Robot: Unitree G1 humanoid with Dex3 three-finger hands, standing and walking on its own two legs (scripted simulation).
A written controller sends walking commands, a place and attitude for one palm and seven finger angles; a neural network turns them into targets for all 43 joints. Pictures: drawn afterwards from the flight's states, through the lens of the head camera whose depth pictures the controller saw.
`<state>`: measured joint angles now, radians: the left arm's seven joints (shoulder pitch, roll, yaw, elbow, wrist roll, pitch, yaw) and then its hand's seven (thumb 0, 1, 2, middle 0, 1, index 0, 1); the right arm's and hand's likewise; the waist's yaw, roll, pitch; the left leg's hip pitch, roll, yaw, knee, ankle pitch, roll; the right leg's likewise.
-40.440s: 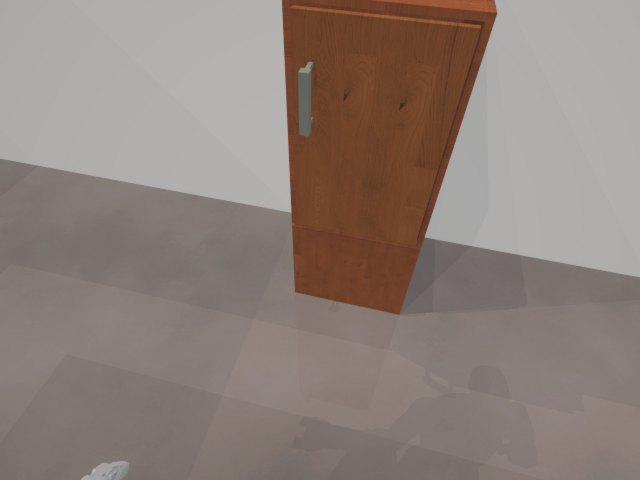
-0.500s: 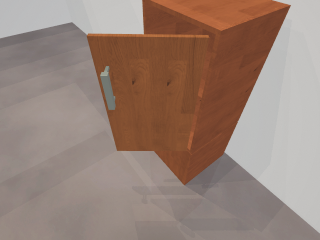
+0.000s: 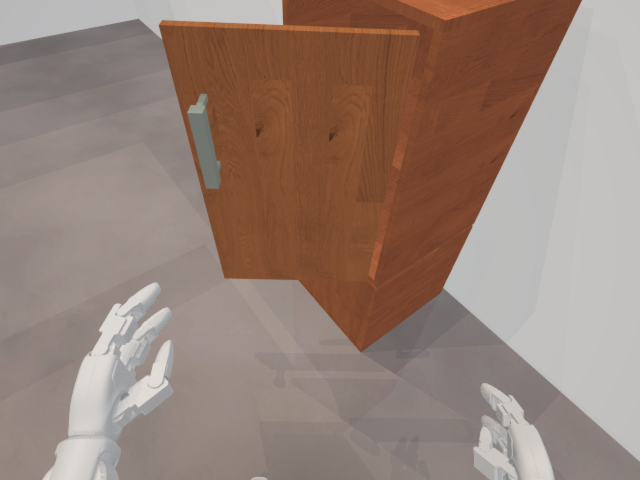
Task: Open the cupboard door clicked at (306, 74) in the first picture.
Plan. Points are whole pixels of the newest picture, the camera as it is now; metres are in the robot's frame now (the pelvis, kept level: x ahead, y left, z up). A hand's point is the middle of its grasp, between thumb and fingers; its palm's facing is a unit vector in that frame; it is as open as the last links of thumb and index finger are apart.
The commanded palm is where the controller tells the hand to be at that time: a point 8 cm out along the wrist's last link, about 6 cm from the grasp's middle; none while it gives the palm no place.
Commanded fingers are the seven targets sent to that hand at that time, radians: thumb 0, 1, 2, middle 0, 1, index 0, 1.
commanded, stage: raise the hand with hooked fingers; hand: left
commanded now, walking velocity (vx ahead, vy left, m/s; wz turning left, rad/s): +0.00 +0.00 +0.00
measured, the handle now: (208, 142) +0.60 +0.21 +0.10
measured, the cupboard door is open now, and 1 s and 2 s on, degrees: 53 53 53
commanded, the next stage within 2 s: move the hooked fingers beside the handle in 1.80 s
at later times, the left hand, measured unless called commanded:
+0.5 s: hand (140, 381) +0.23 +0.22 +0.03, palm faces +0.03 -1.00 -0.02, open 10.9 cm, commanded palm +0.19 +0.27 +0.04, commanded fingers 0.00 -0.06 0.49 -0.27 -0.92 -0.27 -0.92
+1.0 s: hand (73, 330) +0.26 +0.28 +0.09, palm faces +0.09 -1.00 -0.04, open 13.6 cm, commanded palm +0.23 +0.33 +0.09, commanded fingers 0.00 -0.50 0.30 -0.30 -1.20 -0.30 -1.20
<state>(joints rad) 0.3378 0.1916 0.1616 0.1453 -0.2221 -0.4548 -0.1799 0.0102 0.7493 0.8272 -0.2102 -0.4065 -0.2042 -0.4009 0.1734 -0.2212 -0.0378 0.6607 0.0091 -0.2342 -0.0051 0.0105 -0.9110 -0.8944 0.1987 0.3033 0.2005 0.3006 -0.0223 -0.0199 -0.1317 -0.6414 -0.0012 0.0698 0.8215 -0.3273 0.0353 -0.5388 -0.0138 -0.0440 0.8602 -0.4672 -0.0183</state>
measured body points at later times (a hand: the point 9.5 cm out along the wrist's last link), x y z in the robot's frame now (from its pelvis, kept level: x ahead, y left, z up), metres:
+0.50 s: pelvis -0.02 -0.02 -0.02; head +0.02 -0.02 +0.43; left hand +0.22 +0.27 +0.04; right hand +0.13 -0.25 -0.11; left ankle +0.05 +0.10 -0.70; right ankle -0.02 -0.11 -0.70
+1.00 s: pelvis +0.00 +0.02 +0.00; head +0.02 +0.03 +0.45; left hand +0.25 +0.34 +0.09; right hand +0.19 -0.21 -0.06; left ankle +0.05 +0.10 -0.70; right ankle -0.02 -0.11 -0.70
